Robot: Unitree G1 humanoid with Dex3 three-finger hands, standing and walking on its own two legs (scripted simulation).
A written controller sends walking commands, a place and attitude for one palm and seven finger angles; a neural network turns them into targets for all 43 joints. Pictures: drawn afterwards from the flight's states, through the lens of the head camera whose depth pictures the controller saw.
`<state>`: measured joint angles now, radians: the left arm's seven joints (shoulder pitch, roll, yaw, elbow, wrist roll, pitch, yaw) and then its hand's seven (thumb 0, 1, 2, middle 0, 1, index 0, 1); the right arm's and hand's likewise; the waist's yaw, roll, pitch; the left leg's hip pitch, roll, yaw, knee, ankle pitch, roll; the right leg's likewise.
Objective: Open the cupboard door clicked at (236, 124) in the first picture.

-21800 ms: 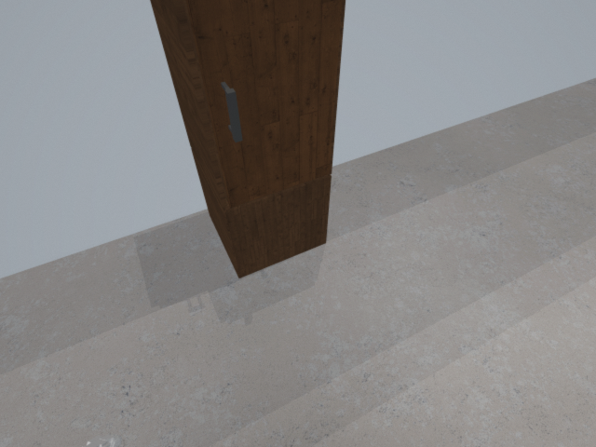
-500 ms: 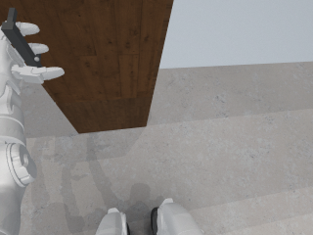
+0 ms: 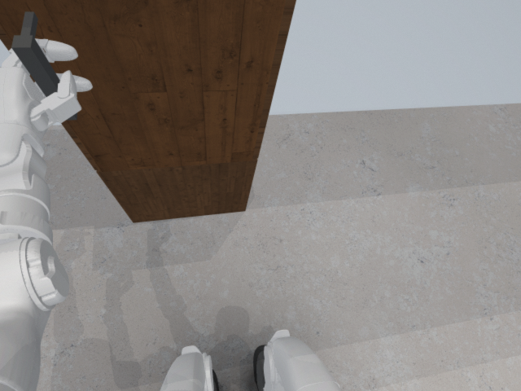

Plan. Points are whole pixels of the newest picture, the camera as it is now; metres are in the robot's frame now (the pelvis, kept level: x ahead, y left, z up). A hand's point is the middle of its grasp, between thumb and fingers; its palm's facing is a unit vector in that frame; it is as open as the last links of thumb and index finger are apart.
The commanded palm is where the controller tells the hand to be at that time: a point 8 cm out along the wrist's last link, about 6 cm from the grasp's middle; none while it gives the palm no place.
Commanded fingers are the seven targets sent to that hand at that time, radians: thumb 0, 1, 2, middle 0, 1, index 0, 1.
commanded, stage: pull the door open along its arc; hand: left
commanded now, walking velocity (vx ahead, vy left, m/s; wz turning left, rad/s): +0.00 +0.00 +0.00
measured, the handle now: (51, 71) +0.57 +0.24 +0.07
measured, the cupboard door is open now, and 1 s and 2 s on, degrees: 0 44 42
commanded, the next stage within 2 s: open thumb and fingers to let go in 0.92 s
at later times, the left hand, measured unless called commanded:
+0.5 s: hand (88, 156) +0.43 +0.18 +0.07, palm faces +0.03 -1.00 +0.02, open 5.6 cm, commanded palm +0.36 +0.23 +0.07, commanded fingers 0.00 0.90 0.90 -0.40 -1.35 -0.40 -1.35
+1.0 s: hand (183, 238) +0.32 +0.07 +0.07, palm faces +0.46 -0.89 -0.02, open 6.1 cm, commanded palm +0.27 +0.11 +0.07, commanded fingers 0.00 0.90 0.90 -0.40 -1.35 -0.40 -1.35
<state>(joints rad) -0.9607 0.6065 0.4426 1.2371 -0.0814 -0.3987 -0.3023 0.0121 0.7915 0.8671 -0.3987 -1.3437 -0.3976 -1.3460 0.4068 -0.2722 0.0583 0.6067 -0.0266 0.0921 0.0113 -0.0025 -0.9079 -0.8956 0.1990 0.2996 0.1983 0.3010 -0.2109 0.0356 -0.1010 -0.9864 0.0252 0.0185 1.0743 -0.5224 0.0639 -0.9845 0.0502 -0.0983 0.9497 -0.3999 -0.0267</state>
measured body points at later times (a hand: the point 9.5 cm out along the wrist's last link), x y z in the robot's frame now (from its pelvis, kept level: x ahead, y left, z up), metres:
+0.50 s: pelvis +0.02 +0.00 +0.02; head +0.12 +0.01 +0.46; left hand +0.42 +0.24 +0.07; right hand +0.05 -0.26 -0.09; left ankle -0.02 +0.07 -0.66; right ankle +0.02 -0.11 -0.66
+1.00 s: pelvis +0.02 -0.05 +0.02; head +0.06 -0.07 +0.47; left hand +0.29 +0.12 +0.07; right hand +0.21 -0.25 -0.08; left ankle -0.02 +0.07 -0.66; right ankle +0.02 -0.11 -0.66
